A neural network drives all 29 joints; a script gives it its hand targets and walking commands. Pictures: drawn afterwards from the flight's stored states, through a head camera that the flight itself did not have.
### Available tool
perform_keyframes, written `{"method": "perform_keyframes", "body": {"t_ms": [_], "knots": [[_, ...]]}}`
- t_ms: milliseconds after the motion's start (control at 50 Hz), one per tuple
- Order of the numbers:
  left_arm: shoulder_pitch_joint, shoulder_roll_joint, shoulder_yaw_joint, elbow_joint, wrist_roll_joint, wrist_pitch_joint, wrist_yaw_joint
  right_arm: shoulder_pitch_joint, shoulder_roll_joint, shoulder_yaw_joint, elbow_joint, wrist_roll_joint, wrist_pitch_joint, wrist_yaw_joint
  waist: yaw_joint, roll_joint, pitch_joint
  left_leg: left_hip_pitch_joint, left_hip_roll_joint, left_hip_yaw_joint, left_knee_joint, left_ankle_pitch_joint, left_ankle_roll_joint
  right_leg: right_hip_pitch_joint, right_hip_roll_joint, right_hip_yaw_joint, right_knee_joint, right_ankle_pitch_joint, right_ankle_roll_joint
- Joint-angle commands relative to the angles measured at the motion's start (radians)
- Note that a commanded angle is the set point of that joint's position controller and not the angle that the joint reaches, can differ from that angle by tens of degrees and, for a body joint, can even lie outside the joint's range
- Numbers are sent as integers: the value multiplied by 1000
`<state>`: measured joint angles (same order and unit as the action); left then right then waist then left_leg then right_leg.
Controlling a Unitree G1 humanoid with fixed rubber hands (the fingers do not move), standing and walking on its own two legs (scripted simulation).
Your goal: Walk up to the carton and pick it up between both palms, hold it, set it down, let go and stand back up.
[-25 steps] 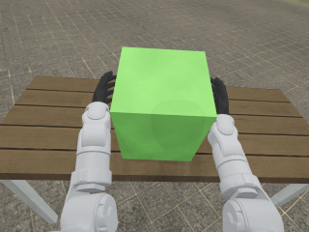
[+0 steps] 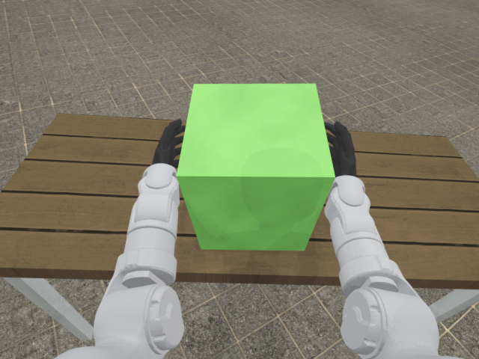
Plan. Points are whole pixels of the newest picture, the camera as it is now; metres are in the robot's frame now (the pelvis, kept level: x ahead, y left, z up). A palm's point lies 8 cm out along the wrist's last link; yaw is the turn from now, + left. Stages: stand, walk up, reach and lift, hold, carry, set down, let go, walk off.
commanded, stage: set down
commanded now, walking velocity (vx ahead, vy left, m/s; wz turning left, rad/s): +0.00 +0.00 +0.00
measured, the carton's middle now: (253, 173) +0.42 +0.02 +0.09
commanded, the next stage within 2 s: none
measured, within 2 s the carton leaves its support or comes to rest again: rests again in 1.84 s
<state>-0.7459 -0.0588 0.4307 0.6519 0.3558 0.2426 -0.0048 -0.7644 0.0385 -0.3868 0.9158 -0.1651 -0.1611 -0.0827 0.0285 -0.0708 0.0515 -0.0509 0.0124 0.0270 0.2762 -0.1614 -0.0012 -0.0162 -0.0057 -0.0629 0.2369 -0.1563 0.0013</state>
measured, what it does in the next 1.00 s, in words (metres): stands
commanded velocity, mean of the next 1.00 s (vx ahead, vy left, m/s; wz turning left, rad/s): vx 0.00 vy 0.00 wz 0.00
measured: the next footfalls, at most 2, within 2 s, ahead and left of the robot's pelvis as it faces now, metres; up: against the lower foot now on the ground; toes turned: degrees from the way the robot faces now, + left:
none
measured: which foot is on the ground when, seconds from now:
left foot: down 0.00-1.00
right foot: down 0.00-1.00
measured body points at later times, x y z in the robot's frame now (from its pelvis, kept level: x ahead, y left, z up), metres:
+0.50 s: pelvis +0.00 +0.00 +0.00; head +0.02 +0.03 +0.45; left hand +0.42 +0.18 +0.10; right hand +0.43 -0.12 +0.12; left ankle +0.00 +0.12 -0.75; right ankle -0.01 -0.11 -0.75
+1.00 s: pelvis +0.01 +0.00 +0.00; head +0.06 +0.03 +0.45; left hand +0.44 +0.18 +0.07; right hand +0.45 -0.12 +0.09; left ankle +0.00 +0.12 -0.75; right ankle -0.01 -0.11 -0.75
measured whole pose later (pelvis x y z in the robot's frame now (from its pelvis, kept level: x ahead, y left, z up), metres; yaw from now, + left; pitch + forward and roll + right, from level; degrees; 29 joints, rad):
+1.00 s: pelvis +0.01 +0.00 +0.00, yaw -2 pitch +5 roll +0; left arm -0.81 -0.06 0.55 0.84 0.37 0.10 0.00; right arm -0.81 0.10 -0.63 0.92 -0.40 -0.15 -0.02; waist 0.08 -0.05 0.00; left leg -0.21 0.02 0.06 0.30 -0.18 0.00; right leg -0.19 -0.01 -0.03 0.27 -0.17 0.01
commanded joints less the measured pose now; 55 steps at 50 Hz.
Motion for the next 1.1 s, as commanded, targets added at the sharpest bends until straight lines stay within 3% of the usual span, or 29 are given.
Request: {"method": "perform_keyframes", "body": {"t_ms": [0,240,480,1080], "knots": [[-608,-456,-322,-119,-53,-97,-109,-602,459,294,-86,-47,-39,131,5,67,-486,36,-30,104,13,349,-33,239,24,-55,68,404,44],[-649,-453,-290,-76,-54,-133,-90,-616,466,222,-61,-105,-40,151,11,70,-542,51,-21,111,31,381,-44,172,32,-60,67,366,39],[-665,-412,-188,-2,-15,-148,-85,-607,476,120,-7,-176,-10,177,29,70,-514,12,-18,129,19,343,-36,145,29,-52,64,308,42],[-668,-402,-134,97,-7,-261,-66,-574,545,57,11,-282,-35,197,57,67,-654,-7,-4,132,88,532,-29,70,25,-44,114,433,52]]}}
